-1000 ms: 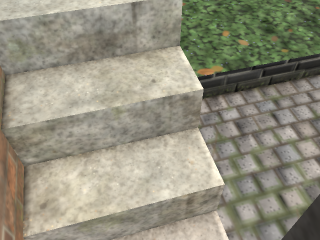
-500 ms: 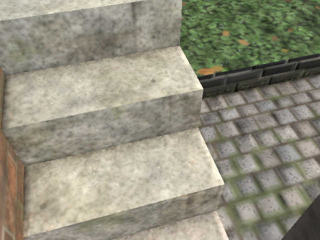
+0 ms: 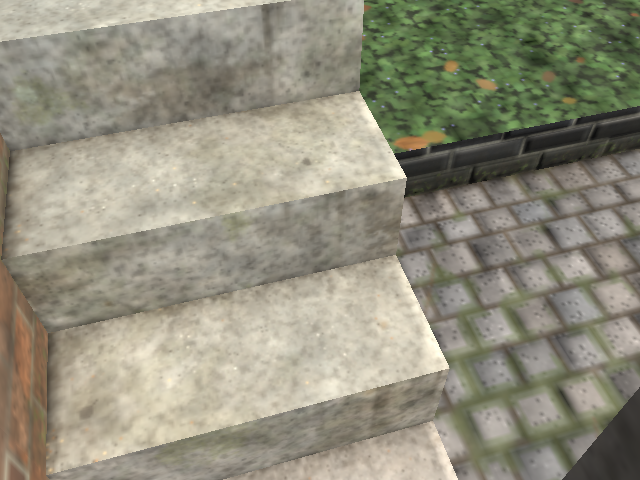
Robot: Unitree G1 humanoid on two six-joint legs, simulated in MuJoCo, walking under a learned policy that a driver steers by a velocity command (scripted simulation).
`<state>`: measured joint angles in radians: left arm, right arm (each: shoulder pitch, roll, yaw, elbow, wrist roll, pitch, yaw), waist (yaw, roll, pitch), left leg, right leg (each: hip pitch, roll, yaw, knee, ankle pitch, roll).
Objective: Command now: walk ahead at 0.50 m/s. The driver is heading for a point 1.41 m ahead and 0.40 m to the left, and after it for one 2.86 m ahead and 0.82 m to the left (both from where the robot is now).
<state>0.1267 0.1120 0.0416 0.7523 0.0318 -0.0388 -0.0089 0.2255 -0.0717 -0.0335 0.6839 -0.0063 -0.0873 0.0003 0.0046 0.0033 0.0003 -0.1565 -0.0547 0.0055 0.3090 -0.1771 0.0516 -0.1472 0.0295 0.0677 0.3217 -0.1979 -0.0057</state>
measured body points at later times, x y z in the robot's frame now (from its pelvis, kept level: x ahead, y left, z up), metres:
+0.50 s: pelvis +0.00 +0.00 +0.00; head +0.02 +0.00 +0.45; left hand +0.16 +0.21 -0.11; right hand +0.14 -0.19 -0.11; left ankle -0.01 +0.09 -0.75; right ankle -0.02 -0.12 -0.75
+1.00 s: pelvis +0.00 +0.00 +0.00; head +0.02 +0.00 +0.45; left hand +0.16 +0.21 -0.11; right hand +0.14 -0.19 -0.11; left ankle -0.01 +0.09 -0.75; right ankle -0.02 -0.12 -0.75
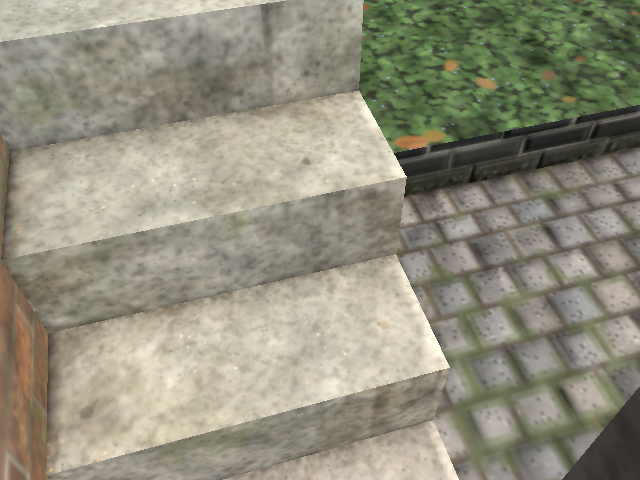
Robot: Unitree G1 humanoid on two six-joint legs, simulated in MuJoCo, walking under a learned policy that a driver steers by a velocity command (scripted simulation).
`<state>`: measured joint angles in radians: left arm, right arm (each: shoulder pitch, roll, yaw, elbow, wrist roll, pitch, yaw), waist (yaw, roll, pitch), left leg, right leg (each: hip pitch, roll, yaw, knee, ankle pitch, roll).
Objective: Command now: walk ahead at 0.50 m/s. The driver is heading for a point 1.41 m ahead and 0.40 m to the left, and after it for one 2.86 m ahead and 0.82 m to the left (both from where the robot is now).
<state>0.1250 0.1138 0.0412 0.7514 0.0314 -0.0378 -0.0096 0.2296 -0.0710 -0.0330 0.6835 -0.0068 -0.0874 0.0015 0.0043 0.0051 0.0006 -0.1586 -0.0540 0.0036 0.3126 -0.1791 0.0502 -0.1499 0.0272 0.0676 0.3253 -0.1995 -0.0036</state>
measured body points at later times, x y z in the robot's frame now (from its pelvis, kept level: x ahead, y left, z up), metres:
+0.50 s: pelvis +0.00 +0.00 +0.00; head +0.01 +0.00 +0.45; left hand +0.16 +0.21 -0.11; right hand +0.14 -0.20 -0.12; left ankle -0.01 +0.09 -0.75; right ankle -0.02 -0.12 -0.75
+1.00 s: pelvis +0.00 -0.01 +0.00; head +0.01 -0.01 +0.45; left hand +0.08 +0.21 -0.14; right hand +0.10 -0.21 -0.13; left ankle -0.01 +0.09 -0.75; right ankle -0.02 -0.12 -0.75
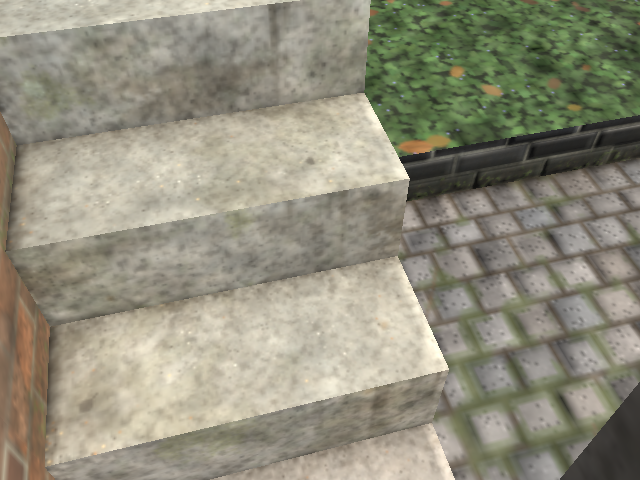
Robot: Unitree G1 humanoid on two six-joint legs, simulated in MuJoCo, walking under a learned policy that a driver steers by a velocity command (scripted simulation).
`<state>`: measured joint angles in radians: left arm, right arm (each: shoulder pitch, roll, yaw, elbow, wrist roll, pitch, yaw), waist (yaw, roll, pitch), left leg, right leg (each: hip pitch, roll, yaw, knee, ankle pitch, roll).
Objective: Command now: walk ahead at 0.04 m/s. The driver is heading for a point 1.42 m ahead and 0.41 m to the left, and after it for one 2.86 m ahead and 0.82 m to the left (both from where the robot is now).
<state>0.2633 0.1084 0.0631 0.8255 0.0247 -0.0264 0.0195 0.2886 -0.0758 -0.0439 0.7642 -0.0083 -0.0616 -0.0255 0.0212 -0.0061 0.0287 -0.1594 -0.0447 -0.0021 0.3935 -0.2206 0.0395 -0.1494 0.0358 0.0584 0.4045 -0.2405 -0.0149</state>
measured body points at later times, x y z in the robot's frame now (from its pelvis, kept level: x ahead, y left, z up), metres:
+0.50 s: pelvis -0.01 -0.01 +0.00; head +0.00 -0.01 +0.45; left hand +0.04 +0.21 -0.14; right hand +0.04 -0.22 -0.14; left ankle -0.01 +0.10 -0.74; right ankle -0.02 -0.11 -0.74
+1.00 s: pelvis -0.01 -0.01 +0.00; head -0.01 -0.01 +0.45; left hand +0.00 +0.20 -0.15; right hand -0.01 -0.22 -0.15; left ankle -0.01 +0.10 -0.74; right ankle -0.02 -0.11 -0.74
